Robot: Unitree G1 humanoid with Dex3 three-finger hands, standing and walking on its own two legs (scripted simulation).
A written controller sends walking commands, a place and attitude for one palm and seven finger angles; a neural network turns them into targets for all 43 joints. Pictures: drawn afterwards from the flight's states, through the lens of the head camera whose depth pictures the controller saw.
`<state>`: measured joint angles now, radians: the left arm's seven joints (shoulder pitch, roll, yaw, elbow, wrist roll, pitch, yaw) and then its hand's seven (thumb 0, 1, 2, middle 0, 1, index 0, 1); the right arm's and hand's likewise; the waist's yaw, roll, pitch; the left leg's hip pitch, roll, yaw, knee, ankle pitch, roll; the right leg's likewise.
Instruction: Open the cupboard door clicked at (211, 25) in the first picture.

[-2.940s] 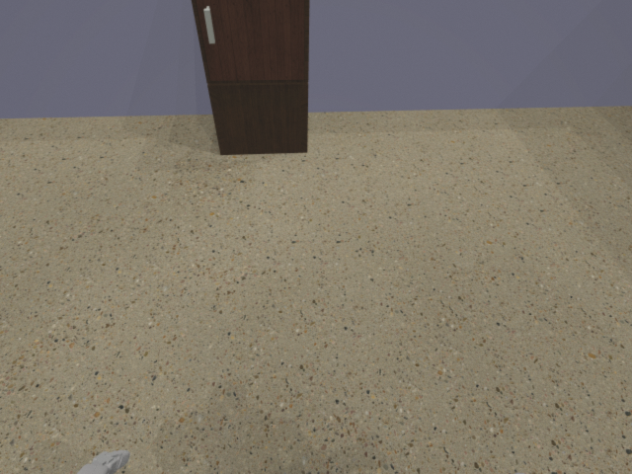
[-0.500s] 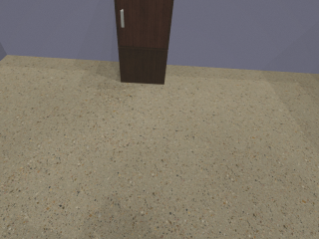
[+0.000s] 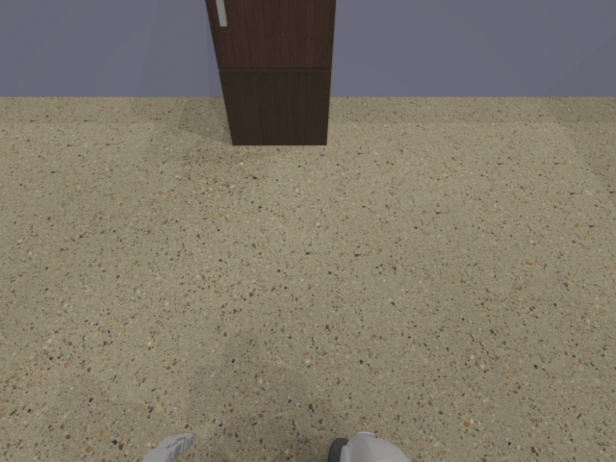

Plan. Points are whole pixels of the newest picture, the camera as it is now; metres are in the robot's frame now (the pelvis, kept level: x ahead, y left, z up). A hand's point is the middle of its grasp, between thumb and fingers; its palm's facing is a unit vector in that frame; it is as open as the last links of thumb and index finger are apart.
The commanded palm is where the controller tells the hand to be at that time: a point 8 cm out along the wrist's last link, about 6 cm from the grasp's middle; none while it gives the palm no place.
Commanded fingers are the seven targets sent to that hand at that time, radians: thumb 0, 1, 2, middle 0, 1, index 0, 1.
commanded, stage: walk to a spot facing it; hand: left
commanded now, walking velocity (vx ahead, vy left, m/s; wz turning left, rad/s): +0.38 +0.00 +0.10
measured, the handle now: (221, 4) +1.51 +0.29 -0.08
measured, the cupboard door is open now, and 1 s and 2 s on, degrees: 0 0 0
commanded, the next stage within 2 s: take the last steps up to it in 1.24 s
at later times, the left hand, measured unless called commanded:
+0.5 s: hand out of the picture +0.12 +0.15 -0.15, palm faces +0.21 -0.97 -0.15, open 7.3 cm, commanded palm none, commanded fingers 0.00 0.90 0.90 -0.20 -0.30 -0.20 -0.30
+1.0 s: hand (184, 248) +0.51 +0.24 -0.14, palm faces +0.05 -0.98 -0.17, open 7.4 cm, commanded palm none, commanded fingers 0.00 0.90 0.90 -0.20 -0.30 -0.20 -0.30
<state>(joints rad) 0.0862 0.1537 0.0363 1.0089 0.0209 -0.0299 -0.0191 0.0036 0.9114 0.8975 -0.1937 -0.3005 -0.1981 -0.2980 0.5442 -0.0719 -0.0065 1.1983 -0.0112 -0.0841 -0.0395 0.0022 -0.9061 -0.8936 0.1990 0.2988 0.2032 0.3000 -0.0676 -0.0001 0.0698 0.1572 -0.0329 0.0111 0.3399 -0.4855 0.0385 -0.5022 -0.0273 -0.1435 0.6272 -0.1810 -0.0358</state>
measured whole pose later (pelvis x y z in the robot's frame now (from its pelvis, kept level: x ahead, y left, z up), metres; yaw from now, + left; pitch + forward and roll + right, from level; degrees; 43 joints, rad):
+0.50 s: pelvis +0.24 +0.01 +0.02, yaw +5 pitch +0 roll -2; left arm 0.47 0.13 0.02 1.15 0.03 -0.08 0.02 0.00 0.92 0.90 -0.19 -0.30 -0.20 -0.30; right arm 0.07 -0.16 -0.04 1.01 -0.02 -0.03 0.03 0.00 -0.91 -0.89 0.19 0.30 0.19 0.30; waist 0.07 0.01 0.06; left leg -0.52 0.09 0.12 0.69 -0.17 0.01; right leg 0.05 0.01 -0.22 0.35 -0.38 -0.01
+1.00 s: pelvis +0.44 +0.06 +0.03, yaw +1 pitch -1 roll +0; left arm 0.17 0.18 0.07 1.03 0.03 0.01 -0.02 0.00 0.91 0.90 -0.19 -0.30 -0.20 -0.30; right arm 0.44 -0.12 -0.03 1.13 -0.01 -0.09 -0.03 0.00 -0.92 -0.89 0.19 0.30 0.20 0.30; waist -0.02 -0.03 0.02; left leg 0.03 -0.03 0.23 0.27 -0.30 0.06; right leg -0.60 -0.13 -0.07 0.92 -0.12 0.02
